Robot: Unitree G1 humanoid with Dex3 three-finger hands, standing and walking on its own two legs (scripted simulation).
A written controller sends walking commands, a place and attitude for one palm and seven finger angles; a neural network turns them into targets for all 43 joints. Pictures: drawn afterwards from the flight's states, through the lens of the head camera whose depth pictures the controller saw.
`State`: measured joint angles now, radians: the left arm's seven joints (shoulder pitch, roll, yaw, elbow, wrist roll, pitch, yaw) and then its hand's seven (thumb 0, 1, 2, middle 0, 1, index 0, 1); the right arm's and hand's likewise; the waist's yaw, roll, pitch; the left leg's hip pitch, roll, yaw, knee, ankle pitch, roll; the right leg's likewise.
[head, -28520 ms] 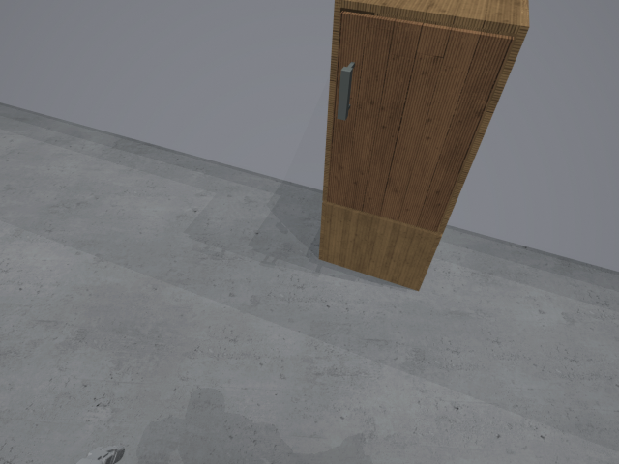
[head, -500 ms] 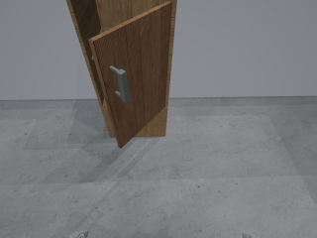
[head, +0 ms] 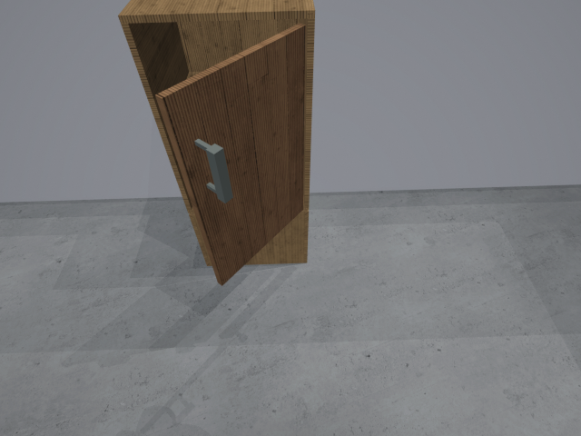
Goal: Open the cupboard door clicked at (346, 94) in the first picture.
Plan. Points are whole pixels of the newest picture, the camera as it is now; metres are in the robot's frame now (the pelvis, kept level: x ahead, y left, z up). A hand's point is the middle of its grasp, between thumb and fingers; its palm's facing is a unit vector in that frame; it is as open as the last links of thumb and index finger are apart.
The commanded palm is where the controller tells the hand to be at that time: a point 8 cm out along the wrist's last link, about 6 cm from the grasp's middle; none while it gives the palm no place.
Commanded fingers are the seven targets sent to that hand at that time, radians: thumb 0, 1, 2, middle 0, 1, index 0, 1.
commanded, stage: let the arm hang, fingers relaxed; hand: left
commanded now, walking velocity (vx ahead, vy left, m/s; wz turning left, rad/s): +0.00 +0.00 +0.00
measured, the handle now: (213, 170) +0.58 +0.19 +0.01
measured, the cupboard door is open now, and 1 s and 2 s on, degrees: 49 49 49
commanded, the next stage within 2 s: look to check the result in 0.34 s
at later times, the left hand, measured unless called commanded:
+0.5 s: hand out of the picture +0.01 +0.16 -0.17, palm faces +0.04 -0.98 -0.17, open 7.4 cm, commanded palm none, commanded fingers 0.00 0.90 0.90 -0.20 -0.30 -0.20 -0.30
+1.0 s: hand out of the picture +0.04 +0.16 -0.17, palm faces +0.04 -0.98 -0.19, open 7.4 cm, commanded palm none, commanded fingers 0.00 0.90 0.90 -0.20 -0.30 -0.20 -0.30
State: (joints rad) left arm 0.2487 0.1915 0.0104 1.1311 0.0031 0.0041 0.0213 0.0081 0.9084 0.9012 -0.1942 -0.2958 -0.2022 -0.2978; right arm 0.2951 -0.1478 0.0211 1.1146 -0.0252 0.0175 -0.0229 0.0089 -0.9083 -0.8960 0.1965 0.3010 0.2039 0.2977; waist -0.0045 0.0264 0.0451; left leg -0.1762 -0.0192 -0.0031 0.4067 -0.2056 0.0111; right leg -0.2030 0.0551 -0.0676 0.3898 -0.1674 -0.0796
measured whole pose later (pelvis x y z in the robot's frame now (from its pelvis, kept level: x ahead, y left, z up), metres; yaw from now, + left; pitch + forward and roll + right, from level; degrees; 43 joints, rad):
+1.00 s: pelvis +0.04 -0.01 +0.00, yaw +0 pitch -1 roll +1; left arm 0.27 0.14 0.00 1.15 0.00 -0.02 0.03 0.01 0.91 0.90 -0.19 -0.30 -0.20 -0.30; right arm 0.28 -0.14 0.02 1.14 -0.02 0.00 -0.05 0.01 -0.91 -0.90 0.20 0.30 0.20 0.30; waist 0.00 0.01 0.04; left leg -0.10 -0.01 0.00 0.36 -0.25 0.00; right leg -0.14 0.07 -0.06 0.37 -0.22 -0.09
